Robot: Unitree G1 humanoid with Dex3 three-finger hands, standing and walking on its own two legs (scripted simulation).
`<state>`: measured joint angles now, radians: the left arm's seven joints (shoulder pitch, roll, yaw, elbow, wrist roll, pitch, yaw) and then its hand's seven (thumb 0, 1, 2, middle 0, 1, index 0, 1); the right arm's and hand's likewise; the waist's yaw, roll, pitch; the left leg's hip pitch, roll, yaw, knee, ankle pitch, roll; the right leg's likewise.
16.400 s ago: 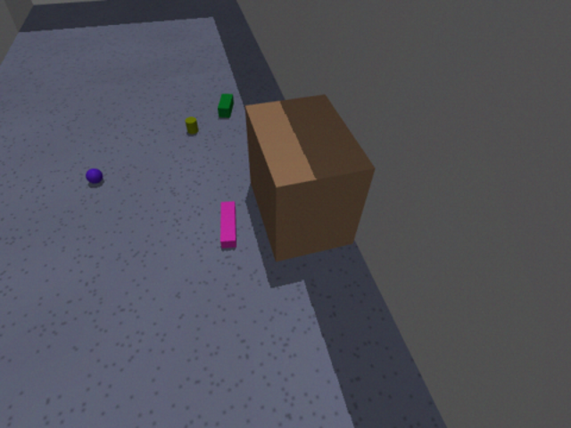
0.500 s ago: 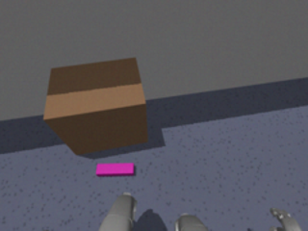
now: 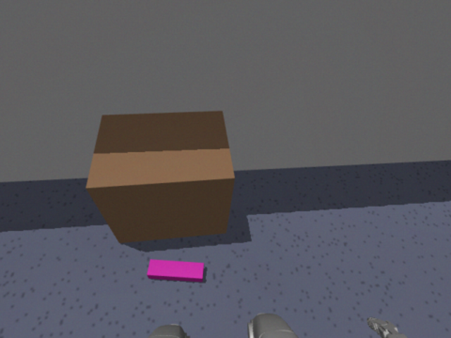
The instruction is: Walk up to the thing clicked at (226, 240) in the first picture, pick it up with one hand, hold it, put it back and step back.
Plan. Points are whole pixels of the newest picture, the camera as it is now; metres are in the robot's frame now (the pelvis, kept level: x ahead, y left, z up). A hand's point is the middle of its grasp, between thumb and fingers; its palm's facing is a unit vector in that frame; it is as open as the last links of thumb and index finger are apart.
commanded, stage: walk up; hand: left
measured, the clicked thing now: (176, 270) +0.44 +0.17 -0.72
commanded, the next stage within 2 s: stand in 1.14 s
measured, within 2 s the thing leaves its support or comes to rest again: neither
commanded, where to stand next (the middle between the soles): +0.09 -0.02 m, yaw -2 degrees
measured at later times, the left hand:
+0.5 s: hand out of the picture +0.05 +0.21 -0.13, palm faces -0.03 -0.90 -0.44, open 7.4 cm
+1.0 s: hand out of the picture +0.07 +0.28 -0.16, palm faces -0.04 -0.94 -0.35, open 7.4 cm
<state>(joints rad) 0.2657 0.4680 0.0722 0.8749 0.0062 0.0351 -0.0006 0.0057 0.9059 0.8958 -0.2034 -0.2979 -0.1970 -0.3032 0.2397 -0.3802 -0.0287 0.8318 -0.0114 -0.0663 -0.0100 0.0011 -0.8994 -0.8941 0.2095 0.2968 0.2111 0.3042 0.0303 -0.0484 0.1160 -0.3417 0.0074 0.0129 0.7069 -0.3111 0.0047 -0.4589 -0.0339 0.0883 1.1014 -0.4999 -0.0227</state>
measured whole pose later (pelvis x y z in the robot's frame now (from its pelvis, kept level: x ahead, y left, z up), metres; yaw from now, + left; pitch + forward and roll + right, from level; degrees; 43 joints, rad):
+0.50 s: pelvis -0.04 -0.05 -0.01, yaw +0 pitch -2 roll +1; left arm 0.23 0.35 0.04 0.87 0.03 -0.06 0.02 0.00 0.90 0.89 -0.21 -0.30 -0.21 -0.30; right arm 0.21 -0.44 -0.06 0.89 -0.04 0.04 0.02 0.00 -0.90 -0.89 0.21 0.30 0.21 0.30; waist 0.00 0.06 0.13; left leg -0.47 0.00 -0.05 1.06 -0.50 0.02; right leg -0.38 -0.04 0.02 0.81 -0.40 0.00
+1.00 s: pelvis -0.03 +0.00 +0.00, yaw -2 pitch -3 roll +0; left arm 0.19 0.49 0.10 0.86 0.02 0.08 -0.03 0.00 0.91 0.90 -0.20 -0.30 -0.20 -0.30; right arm 0.29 -0.40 -0.05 0.89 -0.02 -0.07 -0.06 0.00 -0.90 -0.89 0.21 0.30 0.21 0.30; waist 0.01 -0.12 0.15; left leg -0.32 0.06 0.02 0.72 -0.34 -0.01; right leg -0.55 -0.01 0.15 1.17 -0.38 0.00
